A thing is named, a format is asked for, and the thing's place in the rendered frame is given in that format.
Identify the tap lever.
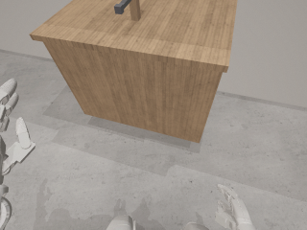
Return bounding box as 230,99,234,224
114,0,131,14

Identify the robot left forearm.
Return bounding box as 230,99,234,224
0,184,12,230

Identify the robot left thigh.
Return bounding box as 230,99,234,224
106,215,136,230

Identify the counter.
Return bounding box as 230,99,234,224
29,0,238,143

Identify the robot right hand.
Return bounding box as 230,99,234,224
215,184,253,230

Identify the robot left hand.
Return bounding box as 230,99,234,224
0,78,35,185

